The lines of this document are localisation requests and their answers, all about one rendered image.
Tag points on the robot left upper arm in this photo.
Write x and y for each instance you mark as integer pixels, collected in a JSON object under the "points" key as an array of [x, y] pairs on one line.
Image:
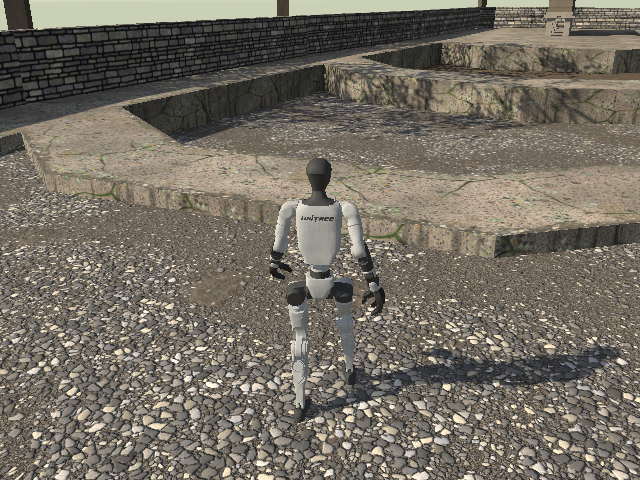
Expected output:
{"points": [[286, 213]]}

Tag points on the robot right foot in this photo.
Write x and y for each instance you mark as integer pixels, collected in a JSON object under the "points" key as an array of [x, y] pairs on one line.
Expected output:
{"points": [[350, 377]]}

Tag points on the right robot forearm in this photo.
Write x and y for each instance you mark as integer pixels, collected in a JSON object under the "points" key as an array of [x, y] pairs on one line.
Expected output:
{"points": [[368, 271]]}

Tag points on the robot right upper arm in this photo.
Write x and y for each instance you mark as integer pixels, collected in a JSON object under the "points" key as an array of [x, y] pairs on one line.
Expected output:
{"points": [[351, 212]]}

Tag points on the left robot hand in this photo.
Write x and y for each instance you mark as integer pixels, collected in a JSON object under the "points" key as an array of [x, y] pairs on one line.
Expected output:
{"points": [[274, 272]]}

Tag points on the right robot hand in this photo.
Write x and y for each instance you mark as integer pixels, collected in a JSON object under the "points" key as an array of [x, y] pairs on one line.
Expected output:
{"points": [[379, 300]]}

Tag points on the right robot thigh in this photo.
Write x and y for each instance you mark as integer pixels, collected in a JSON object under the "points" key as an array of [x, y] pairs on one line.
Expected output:
{"points": [[343, 290]]}

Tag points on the left robot forearm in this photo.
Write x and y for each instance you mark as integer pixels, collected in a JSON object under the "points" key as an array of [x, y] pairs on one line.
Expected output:
{"points": [[275, 257]]}

